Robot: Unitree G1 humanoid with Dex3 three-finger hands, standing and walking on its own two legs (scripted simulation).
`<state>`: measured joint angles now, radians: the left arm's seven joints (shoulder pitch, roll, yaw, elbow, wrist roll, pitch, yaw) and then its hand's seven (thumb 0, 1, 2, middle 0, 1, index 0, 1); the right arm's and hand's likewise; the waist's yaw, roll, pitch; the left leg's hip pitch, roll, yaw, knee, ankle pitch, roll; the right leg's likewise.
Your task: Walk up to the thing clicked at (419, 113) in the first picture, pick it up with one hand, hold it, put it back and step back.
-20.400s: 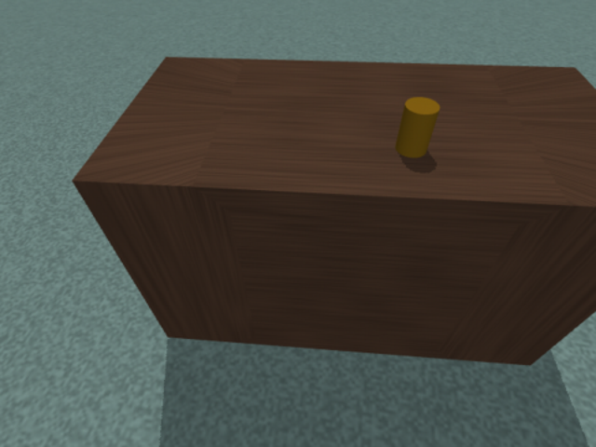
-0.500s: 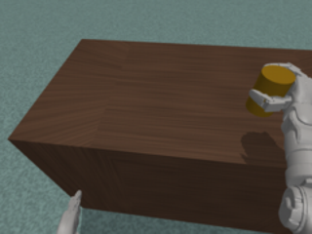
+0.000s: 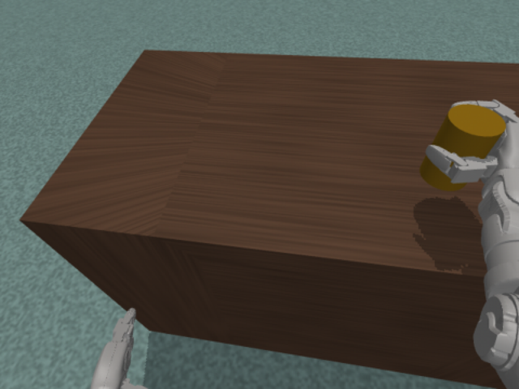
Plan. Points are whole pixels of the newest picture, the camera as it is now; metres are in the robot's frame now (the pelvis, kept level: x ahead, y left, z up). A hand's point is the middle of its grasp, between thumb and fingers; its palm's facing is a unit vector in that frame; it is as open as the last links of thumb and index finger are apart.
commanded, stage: lower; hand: right
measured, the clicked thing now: (458, 149) +0.48 -0.22 +0.12
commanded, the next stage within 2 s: loosen in 0.70 s
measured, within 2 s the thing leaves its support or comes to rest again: rests again in 0.68 s
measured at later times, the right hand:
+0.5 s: hand (445, 163) +0.49 -0.22 +0.08, palm faces +0.21 +0.98 +0.00, open 9.9 cm
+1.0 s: hand (444, 169) +0.49 -0.22 +0.06, palm faces +0.21 +0.98 +0.00, open 9.8 cm
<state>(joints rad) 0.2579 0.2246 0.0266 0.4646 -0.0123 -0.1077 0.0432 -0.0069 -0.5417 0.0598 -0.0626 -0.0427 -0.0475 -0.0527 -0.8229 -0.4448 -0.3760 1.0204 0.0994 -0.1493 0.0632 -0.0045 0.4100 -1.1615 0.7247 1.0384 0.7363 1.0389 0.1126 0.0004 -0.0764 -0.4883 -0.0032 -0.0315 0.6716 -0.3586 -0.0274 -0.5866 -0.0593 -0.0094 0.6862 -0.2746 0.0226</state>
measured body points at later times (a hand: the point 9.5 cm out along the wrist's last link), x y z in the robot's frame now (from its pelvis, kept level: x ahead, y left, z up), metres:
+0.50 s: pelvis +0.00 -0.01 -0.02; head +0.08 -0.03 +0.43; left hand +0.14 +0.26 -0.07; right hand +0.47 -0.27 +0.08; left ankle -0.02 +0.14 -0.72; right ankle +0.03 -0.13 -0.72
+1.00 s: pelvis +0.00 -0.01 -0.03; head +0.08 -0.03 +0.41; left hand +0.15 +0.27 -0.06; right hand +0.47 -0.28 +0.07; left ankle -0.02 +0.14 -0.72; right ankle +0.03 -0.13 -0.72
